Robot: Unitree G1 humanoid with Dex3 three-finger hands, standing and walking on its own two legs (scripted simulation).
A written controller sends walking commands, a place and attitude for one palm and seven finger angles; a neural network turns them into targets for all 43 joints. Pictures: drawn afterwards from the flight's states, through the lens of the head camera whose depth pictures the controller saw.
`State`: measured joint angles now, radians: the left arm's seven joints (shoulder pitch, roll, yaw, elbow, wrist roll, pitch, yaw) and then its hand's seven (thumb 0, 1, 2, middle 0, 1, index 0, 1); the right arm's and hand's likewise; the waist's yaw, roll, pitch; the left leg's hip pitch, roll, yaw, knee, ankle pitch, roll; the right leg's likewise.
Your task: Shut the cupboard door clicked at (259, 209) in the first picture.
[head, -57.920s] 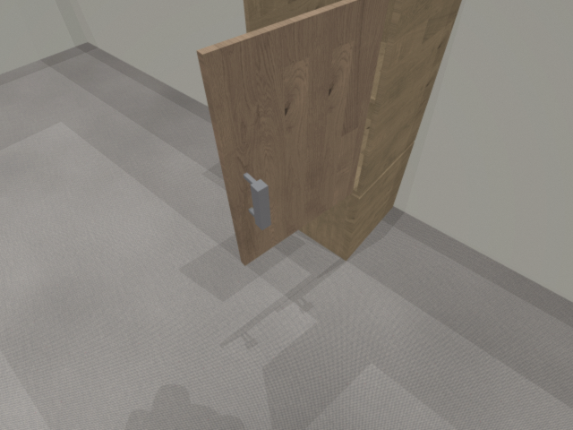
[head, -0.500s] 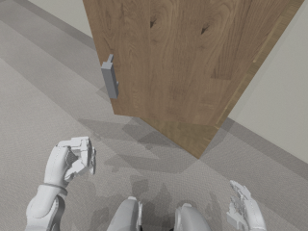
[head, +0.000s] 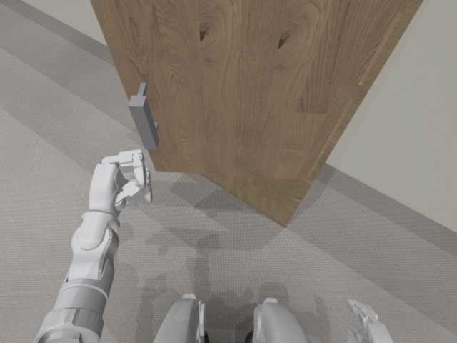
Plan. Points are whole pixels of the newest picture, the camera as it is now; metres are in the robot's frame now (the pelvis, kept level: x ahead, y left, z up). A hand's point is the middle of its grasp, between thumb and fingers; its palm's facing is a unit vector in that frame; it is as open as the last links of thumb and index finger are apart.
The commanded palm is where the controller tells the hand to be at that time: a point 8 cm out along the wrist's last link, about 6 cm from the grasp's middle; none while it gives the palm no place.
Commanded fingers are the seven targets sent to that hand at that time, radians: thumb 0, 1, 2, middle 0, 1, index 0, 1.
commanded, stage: bring the fist close to the handle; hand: left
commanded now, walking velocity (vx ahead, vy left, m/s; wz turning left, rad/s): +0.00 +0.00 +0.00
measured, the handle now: (147, 116) +0.53 +0.18 +0.03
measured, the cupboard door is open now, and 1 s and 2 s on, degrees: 31 31 15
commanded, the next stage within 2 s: push the door shut along its arc in 0.64 s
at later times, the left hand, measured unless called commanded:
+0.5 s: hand (156, 155) +0.43 +0.15 +0.03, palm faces -0.01 -1.00 -0.04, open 3.1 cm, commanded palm +0.41 +0.20 +0.03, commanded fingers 0.00 0.90 0.90 -1.30 -1.50 -1.30 -1.50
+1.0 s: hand (154, 147) +0.45 +0.15 +0.04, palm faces -0.07 -1.00 -0.04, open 3.1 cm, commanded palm +0.44 +0.20 +0.03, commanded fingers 0.00 0.90 0.90 -1.30 -1.50 -1.30 -1.50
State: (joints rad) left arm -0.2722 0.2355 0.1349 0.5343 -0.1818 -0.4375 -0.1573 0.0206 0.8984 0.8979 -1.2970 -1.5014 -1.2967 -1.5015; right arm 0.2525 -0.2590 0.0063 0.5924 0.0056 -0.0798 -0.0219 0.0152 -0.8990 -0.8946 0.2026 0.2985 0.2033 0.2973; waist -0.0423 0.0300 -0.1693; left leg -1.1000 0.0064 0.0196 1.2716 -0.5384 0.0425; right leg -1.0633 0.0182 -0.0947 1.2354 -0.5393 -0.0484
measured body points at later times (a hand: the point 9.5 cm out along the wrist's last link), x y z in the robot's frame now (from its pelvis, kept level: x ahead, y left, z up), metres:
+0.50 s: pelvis +0.00 -0.01 +0.00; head +0.12 -0.01 +0.43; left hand +0.43 +0.20 +0.04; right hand +0.06 -0.27 -0.12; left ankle +0.03 +0.09 -0.62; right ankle +0.03 -0.10 -0.62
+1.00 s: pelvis -0.01 +0.00 -0.01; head +0.12 +0.01 +0.43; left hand +0.45 +0.21 +0.04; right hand +0.08 -0.27 -0.12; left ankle +0.03 +0.09 -0.62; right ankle +0.03 -0.10 -0.62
